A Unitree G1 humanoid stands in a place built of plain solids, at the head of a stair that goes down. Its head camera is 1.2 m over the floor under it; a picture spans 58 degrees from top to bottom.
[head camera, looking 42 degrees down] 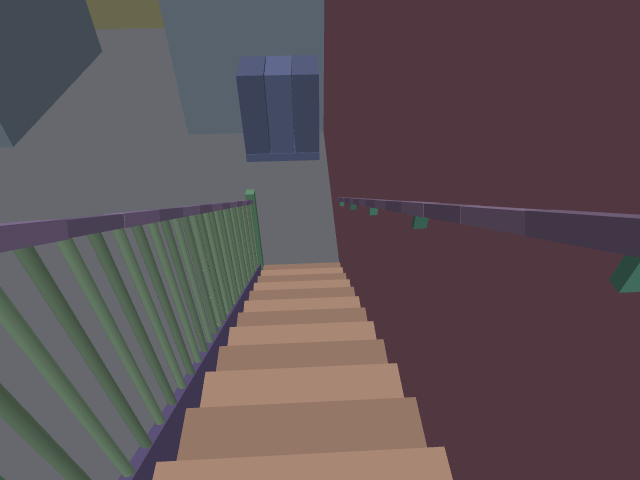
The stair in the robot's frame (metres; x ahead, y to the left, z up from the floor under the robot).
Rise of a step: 0.20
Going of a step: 0.28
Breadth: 0.90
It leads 3 degrees to the left of straight ahead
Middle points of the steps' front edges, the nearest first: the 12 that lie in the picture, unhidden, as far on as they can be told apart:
0.56 0.06 -0.20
0.83 0.07 -0.40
1.11 0.08 -0.60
1.38 0.10 -0.80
1.66 0.11 -1.00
1.94 0.13 -1.21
2.21 0.14 -1.41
2.49 0.16 -1.61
2.77 0.17 -1.81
3.04 0.18 -2.01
3.32 0.20 -2.21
3.59 0.21 -2.41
